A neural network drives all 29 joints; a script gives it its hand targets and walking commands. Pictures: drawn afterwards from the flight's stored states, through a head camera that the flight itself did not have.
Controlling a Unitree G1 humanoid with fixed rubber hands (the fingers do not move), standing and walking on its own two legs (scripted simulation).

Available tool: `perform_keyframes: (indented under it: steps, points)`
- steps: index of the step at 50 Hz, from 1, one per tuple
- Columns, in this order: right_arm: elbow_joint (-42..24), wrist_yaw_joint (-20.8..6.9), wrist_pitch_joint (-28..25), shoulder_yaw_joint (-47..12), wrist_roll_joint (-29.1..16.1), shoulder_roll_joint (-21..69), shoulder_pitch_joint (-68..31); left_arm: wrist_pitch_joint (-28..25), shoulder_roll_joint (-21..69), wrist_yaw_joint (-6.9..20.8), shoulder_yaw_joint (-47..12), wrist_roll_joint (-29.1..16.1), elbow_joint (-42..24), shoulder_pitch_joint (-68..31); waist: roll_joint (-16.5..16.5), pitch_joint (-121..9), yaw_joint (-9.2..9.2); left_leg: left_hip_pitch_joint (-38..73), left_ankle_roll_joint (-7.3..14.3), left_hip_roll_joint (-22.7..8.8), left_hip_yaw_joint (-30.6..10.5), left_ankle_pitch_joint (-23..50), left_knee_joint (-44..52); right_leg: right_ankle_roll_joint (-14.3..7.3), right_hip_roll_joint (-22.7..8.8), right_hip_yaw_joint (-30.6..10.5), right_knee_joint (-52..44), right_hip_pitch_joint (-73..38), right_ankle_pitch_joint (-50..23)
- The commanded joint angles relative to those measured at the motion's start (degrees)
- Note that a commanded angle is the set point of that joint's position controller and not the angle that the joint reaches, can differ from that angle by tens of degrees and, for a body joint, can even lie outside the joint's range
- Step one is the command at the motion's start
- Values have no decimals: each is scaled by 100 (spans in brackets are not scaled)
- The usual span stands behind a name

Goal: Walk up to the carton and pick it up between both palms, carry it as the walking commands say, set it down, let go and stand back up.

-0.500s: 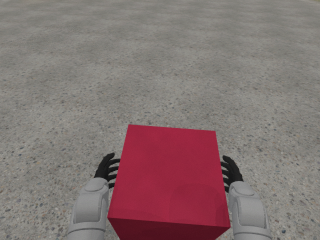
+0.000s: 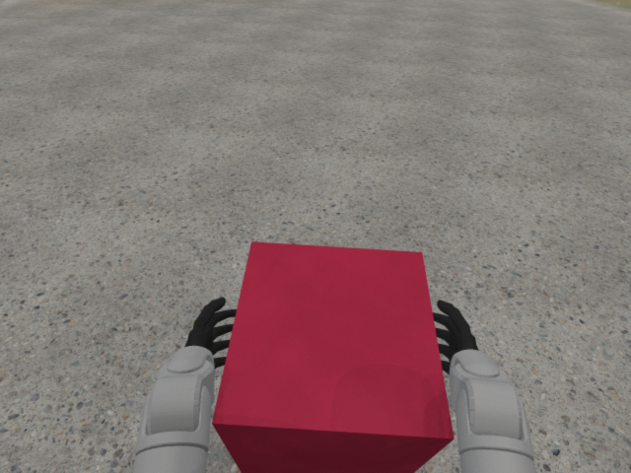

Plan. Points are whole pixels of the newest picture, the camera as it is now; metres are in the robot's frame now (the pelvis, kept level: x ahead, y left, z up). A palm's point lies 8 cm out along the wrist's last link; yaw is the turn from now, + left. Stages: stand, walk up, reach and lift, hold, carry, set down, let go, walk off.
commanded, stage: hold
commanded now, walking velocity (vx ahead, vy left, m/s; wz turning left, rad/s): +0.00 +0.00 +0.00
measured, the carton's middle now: (328, 367) +0.31 +0.00 -0.03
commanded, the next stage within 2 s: carry in 0.44 s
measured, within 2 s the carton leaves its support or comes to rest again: neither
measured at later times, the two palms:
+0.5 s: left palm (205, 352) +0.28 +0.16 +0.04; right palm (462, 355) +0.29 -0.16 +0.04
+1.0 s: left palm (229, 382) +0.23 +0.12 +0.05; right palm (508, 365) +0.26 -0.20 +0.07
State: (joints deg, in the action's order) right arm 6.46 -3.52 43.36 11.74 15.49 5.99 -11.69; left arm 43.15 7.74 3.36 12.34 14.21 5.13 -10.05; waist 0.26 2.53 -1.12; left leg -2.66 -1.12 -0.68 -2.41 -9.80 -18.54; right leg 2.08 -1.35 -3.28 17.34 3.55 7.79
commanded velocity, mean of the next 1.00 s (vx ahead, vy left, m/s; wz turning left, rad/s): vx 0.00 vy -0.12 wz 0.00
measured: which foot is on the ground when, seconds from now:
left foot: down 0.00-1.00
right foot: down 0.00-1.00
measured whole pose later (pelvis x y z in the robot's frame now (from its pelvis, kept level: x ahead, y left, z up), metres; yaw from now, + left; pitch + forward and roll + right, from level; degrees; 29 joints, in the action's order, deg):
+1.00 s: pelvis +0.00 -0.05 -0.03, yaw +3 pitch +3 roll -1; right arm -16.5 1.3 67.8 6.6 4.6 2.6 -7.9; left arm 68.3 7.2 -3.5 7.3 6.3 -21.8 -3.0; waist -0.7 -8.4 1.3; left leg -23.6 -5.2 -6.5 -3.1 -18.0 -38.9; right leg -2.6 1.9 4.6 37.2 22.7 17.1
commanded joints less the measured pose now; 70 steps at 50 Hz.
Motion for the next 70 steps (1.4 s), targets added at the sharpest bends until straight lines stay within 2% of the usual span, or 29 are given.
perform_keyframes:
  steps: [1,5,6,7,11,13,17,21,22,24,29,32,36,39,44,49,50,55,57,58,59,62,63,65,66,67,68,69,70]
  points:
    - [-177,-1074,-219,-3116,-1326,4670,-2552,-135,4617,1025,-3275,-1343,-102,-2993,-84,-1158,23,-122,49,703,92,312,350,-202,854,103,-204,-420,-109]
    - [100,-1113,-242,-3033,-1287,4764,-2469,-216,4585,1079,-3237,-1380,-152,-3248,-98,-1087,80,-112,73,714,61,212,357,-199,848,126,-240,-269,4]
    - [-170,-1083,-313,-3236,-1440,4932,-2685,-231,4750,1096,-3414,-1454,-324,-3303,230,-1325,-16,-92,39,709,113,336,288,-233,824,78,-141,-421,-122]
    - [-47,-1096,-279,-3231,-1452,4902,-2719,-217,4645,1072,-3306,-1404,-186,-3103,-152,-1314,-59,-192,67,717,114,452,270,-174,863,130,-150,-559,-200]
    - [-385,-1063,-283,-3382,-1563,4949,-2684,-143,4776,1012,-3370,-1337,-209,-2769,88,-1648,-96,81,7,757,117,811,227,-140,841,106,-99,-660,-659]
    - [-267,-1048,-243,-3198,-1375,4700,-2559,-143,4545,1046,-3140,-1316,-96,-2732,-353,-1098,-44,89,73,725,79,691,322,-121,847,85,-260,-316,-483]
    - [-339,-1074,-266,-3184,-1399,4724,-2519,-131,4691,1076,-3367,-1369,-247,-2874,115,-1112,41,-28,-3,686,109,627,369,-215,882,95,-191,-536,-443]
    - [-619,-1032,-238,-3431,-1462,4623,-2258,-173,4587,1028,-3414,-1453,-396,-2556,-91,-1406,27,151,23,756,89,1169,293,-104,848,99,-150,-731,-1229]
    - [-381,-982,-191,-3514,-1595,4887,-2529,-159,4576,964,-3505,-1438,-202,-2646,-272,-1874,105,-369,195,-467,-24,940,-684,-176,-569,123,486,146,-990]
    - [-635,-954,-147,-3642,-1784,4863,-2564,-157,4591,980,-3700,-1677,-434,-2830,-356,-2161,169,-455,109,-726,-163,584,-896,-127,-470,148,793,742,-452]
    - [-904,-818,494,-3896,-2088,4737,-2265,448,4692,803,-4388,-2297,-1377,-3058,827,-2262,141,-1296,479,-1474,-1065,1054,-760,-156,-126,367,1805,1235,1028]
    - [-1547,-738,925,-4049,-2374,4520,-2211,968,4514,712,-4467,-2473,-1558,-2799,770,-2137,122,-1605,170,-1039,-495,1208,-1174,-249,-250,318,1338,1038,-3]
    - [-2132,-684,1542,-4336,-2936,4702,-2071,1511,4437,579,-4646,-2889,-2610,-2862,-156,-2318,174,-1718,-122,-613,113,860,-1970,-422,-651,58,1286,919,-1646]
    - [-2342,-682,1979,-4367,-3088,4634,-1857,1994,4288,517,-4470,-2798,-2628,-2183,-672,-2269,206,-1918,-143,-446,346,-156,-2044,-609,-905,-116,1072,902,-1941]
    - [-2701,-751,2304,-4578,-3376,4607,-2098,2352,4394,514,-4601,-2932,-2933,-2272,-591,-1938,218,-1757,-125,-701,390,331,-1990,-535,-671,193,1065,1418,-706]
    - [-3095,-720,2465,-4572,-3436,4652,-2214,2564,4440,539,-4736,-3049,-3356,-2369,106,-2215,211,-1800,-25,-808,351,556,-2130,-646,-584,219,1332,1266,-305]
    - [-2999,-719,2517,-4526,-3336,4567,-1981,2611,4509,561,-4742,-3075,-3137,-2206,-109,-2194,219,-1869,-13,-866,212,583,-1995,-610,-567,273,1305,1255,-200]
    - [-2638,-727,2602,-4302,-3243,4610,-1931,2696,4572,618,-4809,-3158,-3007,-2442,1102,-1672,170,-1958,194,-1286,-416,-504,-1139,-397,-100,544,1693,1990,1804]
    - [-2489,-709,2572,-4302,-3087,4560,-1665,2672,4533,689,-4726,-3125,-2766,-2216,554,-1461,100,-2747,62,-1043,-255,-1094,-1287,-493,-347,117,1142,1478,1996]
    - [-2644,-684,2557,-4340,-3071,4599,-1765,2654,4634,693,-4765,-3160,-2780,-2286,-646,-1473,112,-2902,-112,-513,376,-1168,-2247,-600,-770,-504,182,1423,1995]
    - [-2851,-705,2546,-4419,-3197,4644,-2149,2578,4579,688,-4673,-3105,-2903,-2315,-1117,-1451,82,-2857,-272,-209,733,-1844,-3443,-703,-1323,-1102,-469,1702,1472]
    - [-2985,-782,2475,-4470,-3390,4772,-2382,2526,4722,586,-4887,-3124,-3062,-2454,-803,-1792,136,-2091,-114,-384,805,-2006,-4006,-963,-1091,-129,-207,2114,1045]
    - [-3092,-776,2452,-4521,-3358,4695,-2180,2540,4761,580,-4934,-3137,-3043,-2381,-804,-1956,196,-1895,5,-470,805,-1603,-3175,-917,-952,121,103,1955,833]
    - [-2986,-787,2503,-4461,-3423,4750,-2183,2605,4749,491,-4874,-3031,-3002,-2380,182,-2148,315,-1071,197,-598,525,-846,-1177,-758,-608,558,1319,2051,577]
    - [-2802,-778,2561,-4379,-3378,4707,-1973,2619,4650,499,-4769,-3006,-2968,-2380,846,-1976,368,-305,446,-1601,-1083,-1178,-152,-381,-274,676,2204,3158,1111]
    - [-2456,-819,2558,-4265,-3333,4615,-1424,2627,4539,457,-4874,-2993,-3128,-2169,1915,-1891,183,-121,828,-3103,-2792,5,156,-41,-22,775,3223,3979,2015]
    - [-2428,-770,2521,-4255,-3144,4568,-1200,2607,4578,511,-4981,-3095,-3178,-2322,889,-1904,214,-406,1211,-3060,-2402,931,-19,-82,-253,113,3948,3743,1744]
    - [-2738,-723,2447,-4305,-3098,4617,-1579,2535,4611,566,-4965,-3191,-3078,-2470,199,-1925,235,-438,1106,-2753,-1890,2195,-276,-137,-257,104,4029,3688,1570]
    - [-2912,-717,2417,-4278,-3038,4514,-1507,2524,4621,598,-4967,-3177,-3050,-2277,276,-1856,232,-662,968,-2559,-1608,2383,-261,-136,-292,166,3988,3615,1454]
